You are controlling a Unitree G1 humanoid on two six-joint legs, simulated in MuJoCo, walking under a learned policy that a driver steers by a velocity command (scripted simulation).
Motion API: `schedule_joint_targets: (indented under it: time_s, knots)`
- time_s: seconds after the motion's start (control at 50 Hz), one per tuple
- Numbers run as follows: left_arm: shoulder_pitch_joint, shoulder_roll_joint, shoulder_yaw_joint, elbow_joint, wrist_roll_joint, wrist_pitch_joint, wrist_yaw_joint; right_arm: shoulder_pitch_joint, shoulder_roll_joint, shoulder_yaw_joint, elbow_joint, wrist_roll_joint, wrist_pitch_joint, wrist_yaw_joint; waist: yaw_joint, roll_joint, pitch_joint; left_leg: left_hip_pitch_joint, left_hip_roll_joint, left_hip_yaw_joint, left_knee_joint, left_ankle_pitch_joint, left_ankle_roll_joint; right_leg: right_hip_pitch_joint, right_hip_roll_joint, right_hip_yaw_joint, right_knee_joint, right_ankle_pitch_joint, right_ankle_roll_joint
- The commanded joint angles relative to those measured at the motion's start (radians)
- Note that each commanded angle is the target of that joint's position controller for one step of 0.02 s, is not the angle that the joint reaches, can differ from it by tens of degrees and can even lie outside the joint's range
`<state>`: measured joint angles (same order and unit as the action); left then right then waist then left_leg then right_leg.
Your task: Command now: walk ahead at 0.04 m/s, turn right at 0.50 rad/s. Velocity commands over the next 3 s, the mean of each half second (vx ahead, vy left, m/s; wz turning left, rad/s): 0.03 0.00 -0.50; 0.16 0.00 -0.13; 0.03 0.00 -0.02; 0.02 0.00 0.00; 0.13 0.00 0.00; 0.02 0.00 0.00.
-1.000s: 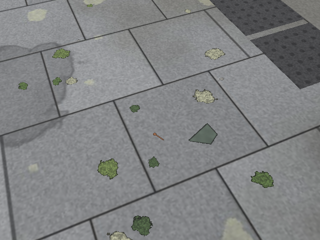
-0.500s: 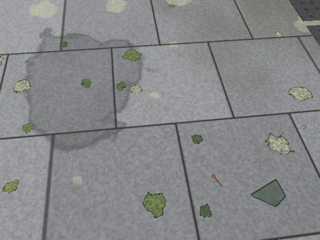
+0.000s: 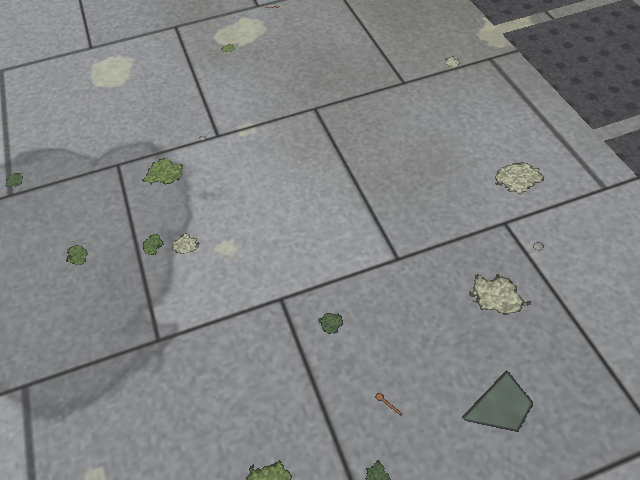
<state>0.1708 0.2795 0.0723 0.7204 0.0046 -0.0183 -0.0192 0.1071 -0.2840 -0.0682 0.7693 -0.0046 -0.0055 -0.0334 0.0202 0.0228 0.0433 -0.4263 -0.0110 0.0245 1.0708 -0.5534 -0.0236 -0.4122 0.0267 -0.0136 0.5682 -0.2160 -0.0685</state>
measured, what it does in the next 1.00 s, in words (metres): steps on the spot, turning right: left foot, then right foot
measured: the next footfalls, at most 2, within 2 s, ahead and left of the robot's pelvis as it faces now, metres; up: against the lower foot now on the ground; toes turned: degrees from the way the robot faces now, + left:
left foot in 0.40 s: +0.10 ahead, +0.14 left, +0.00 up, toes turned -20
right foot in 0.80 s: +0.10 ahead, -0.13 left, +0.00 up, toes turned -17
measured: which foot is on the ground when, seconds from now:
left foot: up 0.00-0.38, down 0.40-0.80, up 0.82-1.00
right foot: down 0.00-0.40, up 0.42-0.78, down 0.80-1.00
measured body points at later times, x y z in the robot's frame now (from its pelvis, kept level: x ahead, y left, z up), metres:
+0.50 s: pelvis +0.03 +0.04 +0.01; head +0.06 +0.06 +0.46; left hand +0.28 +0.26 -0.09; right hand +0.07 -0.27 -0.08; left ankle +0.07 +0.15 -0.73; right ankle +0.01 -0.08 -0.68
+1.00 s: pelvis +0.09 -0.02 +0.01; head +0.11 -0.04 +0.46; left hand +0.32 +0.16 -0.08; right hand +0.10 -0.31 -0.12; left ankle +0.13 +0.13 -0.70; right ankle +0.06 -0.11 -0.73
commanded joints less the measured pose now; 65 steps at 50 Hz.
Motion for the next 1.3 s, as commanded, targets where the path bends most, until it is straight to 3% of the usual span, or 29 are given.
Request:
schedule_joint_targets:
  time_s: [0.02,0.08,0.18,0.24,0.32,0.36,0.38,0.4,0.42,0.44,0.46,0.5,0.58,0.68,0.74,0.78,0.8,0.82,0.84,0.86,0.88,0.92,0.96,1.0,1.08,1.1,1.14,1.18,1.3]
  knots:
    - [0.012,0.141,0.037,-0.081,-0.027,-0.005,0.020,-0.017,-0.106,-0.029,-0.076,-0.002,-0.005,-0.007,-0.006,-0.061,-0.190,-0.253,0.034,-0.114,0.122,0.058,-0.015,0.342,-0.276,0.356,-0.190,0.530,-0.197]
    - [-0.001,0.154,0.041,-0.101,-0.012,0.014,0.034,0.015,-0.075,-0.026,-0.075,0.002,0.006,-0.013,-0.036,-0.127,-0.186,-0.156,0.005,-0.094,0.011,0.143,-0.037,0.255,-0.211,0.311,-0.213,0.490,-0.176]
    - [0.012,0.183,0.052,-0.122,-0.015,0.029,0.059,-0.011,-0.060,-0.020,-0.077,0.005,0.006,-0.020,-0.012,-0.148,-0.189,-0.114,-0.011,-0.115,-0.182,0.206,-0.063,0.233,-0.194,0.361,-0.218,0.283,-0.160]
    - [-0.003,0.183,0.053,-0.139,-0.010,0.039,0.060,-0.020,-0.067,-0.022,-0.081,0.009,-0.002,-0.012,-0.003,-0.172,-0.165,-0.064,-0.022,-0.121,-0.269,0.214,-0.058,0.186,-0.180,0.414,-0.227,0.145,-0.150]
    - [-0.015,0.181,0.053,-0.157,-0.013,0.049,0.054,0.002,-0.082,-0.029,-0.084,0.017,-0.027,0.006,0.000,-0.200,-0.165,0.004,-0.036,-0.124,-0.409,0.191,-0.035,0.209,-0.176,0.501,-0.197,0.180,-0.144]
    - [-0.044,0.172,0.048,-0.169,-0.023,0.056,0.056,0.063,-0.085,-0.033,-0.068,0.018,-0.039,0.018,-0.036,-0.198,-0.173,0.103,-0.034,-0.100,-0.581,0.279,-0.011,0.205,-0.152,0.501,-0.151,0.224,-0.116]
    - [-0.039,0.155,0.042,-0.172,-0.028,0.060,0.059,0.097,-0.096,-0.038,-0.057,0.013,-0.042,0.022,-0.049,-0.181,-0.176,0.196,-0.007,-0.097,-0.690,0.384,0.007,0.167,-0.119,0.475,-0.114,0.183,-0.080]
    - [-0.005,0.112,0.029,-0.174,-0.019,0.061,0.060,0.108,-0.150,-0.051,-0.063,-0.006,-0.039,0.020,-0.030,-0.070,-0.182,0.295,0.146,-0.226,-0.737,0.429,0.060,0.065,-0.052,0.403,0.004,0.005,-0.027]
    - [0.016,0.087,0.023,-0.202,-0.019,0.051,0.056,0.078,-0.237,-0.067,-0.067,-0.031,-0.027,0.016,0.028,0.233,-0.127,0.317,0.322,-0.463,-0.773,0.621,0.207,-0.136,0.126,0.206,0.171,-0.314,0.033]
    - [0.011,0.164,0.044,-0.191,0.002,0.036,0.054,0.078,-0.177,-0.055,-0.087,-0.047,-0.032,0.018,-0.013,0.228,-0.141,0.273,0.415,-0.578,-0.806,0.539,0.316,-0.176,0.084,0.201,0.409,-0.415,0.076]
    - [0.022,0.195,0.057,-0.171,-0.008,0.033,0.049,0.052,-0.141,-0.043,-0.100,-0.032,-0.036,0.015,-0.005,0.148,-0.125,0.264,0.367,-0.514,-0.814,0.351,0.296,-0.200,0.057,0.213,0.501,-0.332,0.081]
    - [0.036,0.142,0.043,-0.141,-0.001,0.038,0.044,0.049,-0.107,-0.030,-0.090,0.010,-0.039,0.009,-0.010,0.129,-0.077,0.303,0.256,-0.420,-0.841,0.064,0.214,-0.273,0.036,0.186,0.537,-0.194,0.104]
    - [-0.046,0.086,0.018,-0.153,-0.013,0.002,0.025,0.160,-0.118,-0.027,-0.056,0.007,-0.047,0.002,-0.072,0.129,-0.024,0.354,0.221,-0.343,-0.893,0.103,0.214,-0.302,-0.013,0.069,0.419,-0.092,0.118]
    - [-0.111,0.038,-0.004,-0.164,-0.016,-0.033,0.019,0.198,-0.152,-0.030,-0.039,0.007,-0.047,0.011,-0.103,0.149,-0.012,0.291,0.205,-0.241,-0.859,0.375,0.223,-0.076,-0.019,-0.005,0.104,-0.121,0.107]
    - [-0.045,0.056,0.003,-0.144,-0.020,-0.033,0.015,0.194,-0.164,-0.030,-0.028,0.022,-0.035,0.021,-0.058,0.149,-0.051,0.261,0.220,-0.233,-0.781,0.556,0.219,0.097,0.003,-0.018,-0.068,-0.003,0.080]
    - [0.023,0.073,0.011,-0.122,-0.011,-0.025,0.020,0.184,-0.117,-0.011,-0.026,0.023,-0.035,0.023,-0.012,0.111,-0.096,0.200,0.187,-0.211,-0.711,0.555,0.149,0.304,-0.014,0.019,-0.214,0.140,0.044]
    - [0.063,0.111,0.017,-0.130,-0.001,-0.020,0.032,0.183,-0.065,0.008,-0.032,0.000,-0.044,0.026,0.000,0.040,-0.162,0.136,0.133,-0.156,-0.616,0.465,0.081,0.452,-0.131,0.136,-0.197,0.333,0.017]
    - [0.092,0.180,0.026,-0.137,0.015,-0.006,0.043,0.219,-0.006,0.028,-0.045,-0.033,-0.056,0.029,-0.027,-0.179,-0.213,-0.007,0.037,-0.069,-0.437,0.144,0.013,0.576,-0.298,0.294,-0.134,0.651,-0.063]
    - [0.107,0.125,0.014,-0.110,0.017,-0.001,0.038,0.215,-0.023,0.028,-0.053,-0.011,-0.052,0.019,-0.007,-0.274,-0.229,-0.043,0.053,-0.070,-0.356,-0.019,-0.022,0.499,-0.380,0.398,-0.189,0.536,-0.183]
    - [0.091,0.091,0.003,-0.112,0.010,-0.006,0.029,0.172,-0.092,0.010,-0.056,0.002,-0.041,0.012,0.010,-0.218,-0.157,-0.083,0.064,-0.074,-0.258,-0.069,-0.044,0.453,-0.350,0.404,-0.226,0.439,-0.201]
    - [0.073,0.086,-0.001,-0.101,0.009,-0.010,0.025,0.156,-0.112,-0.001,-0.050,0.004,-0.027,0.008,0.007,-0.192,-0.128,-0.116,0.068,-0.077,-0.185,-0.061,-0.055,0.426,-0.326,0.376,-0.238,0.400,-0.185]
    - [0.000,0.092,-0.004,-0.101,0.003,-0.018,0.020,0.188,-0.104,-0.007,-0.027,-0.004,-0.001,0.000,-0.032,-0.149,-0.094,-0.072,0.092,-0.095,-0.169,0.028,-0.069,0.331,-0.290,0.302,-0.257,0.437,-0.158]
    - [-0.052,0.073,-0.010,-0.093,0.014,-0.019,0.022,0.207,-0.062,0.003,-0.009,-0.002,0.005,-0.001,-0.062,-0.148,-0.096,0.048,0.085,-0.074,-0.238,0.116,-0.075,0.240,-0.231,0.200,-0.252,0.527,-0.137]
    - [-0.060,0.063,-0.013,-0.078,0.017,-0.013,0.023,0.190,-0.042,0.010,-0.006,-0.002,0.005,0.000,-0.056,-0.163,-0.109,0.125,0.069,-0.050,-0.332,0.180,-0.072,0.219,-0.198,0.149,-0.230,0.572,-0.134]
    - [-0.044,0.053,-0.020,-0.033,-0.008,-0.005,0.020,0.158,-0.048,0.013,-0.011,-0.006,0.005,0.003,-0.066,-0.124,-0.105,0.269,0.055,-0.038,-0.630,0.464,-0.034,0.199,-0.177,0.156,-0.195,0.367,-0.093]
    - [-0.008,0.039,-0.025,-0.016,-0.002,-0.010,0.018,0.145,-0.080,0.008,-0.018,-0.018,0.005,0.001,-0.053,-0.084,-0.105,0.330,0.088,-0.083,-0.645,0.588,-0.018,0.169,-0.148,0.157,-0.194,0.203,-0.047]
    - [0.052,0.035,-0.025,0.001,0.021,-0.018,0.010,0.100,-0.158,-0.013,-0.021,0.001,0.011,-0.005,0.011,0.081,-0.061,0.316,0.117,-0.098,-0.585,0.594,0.040,0.124,-0.044,0.084,-0.188,-0.022,0.020]
    - [-0.003,0.053,-0.022,0.010,0.009,-0.014,0.018,0.091,-0.088,-0.001,-0.020,-0.001,0.007,0.001,-0.032,0.045,-0.044,0.265,0.094,-0.099,-0.600,0.515,0.044,0.149,-0.033,0.056,-0.144,0.018,0.042]
    - [0.020,0.048,-0.018,0.048,0.002,0.008,0.034,0.087,-0.073,0.007,0.011,0.001,-0.014,0.004,-0.026,0.023,-0.074,0.265,0.076,-0.082,-0.576,0.592,0.033,0.208,-0.045,0.057,-0.102,0.167,0.045]
Over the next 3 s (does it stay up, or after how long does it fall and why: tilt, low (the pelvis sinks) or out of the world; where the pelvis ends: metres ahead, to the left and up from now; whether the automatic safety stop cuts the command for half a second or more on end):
stays up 0.19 -0.02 0.01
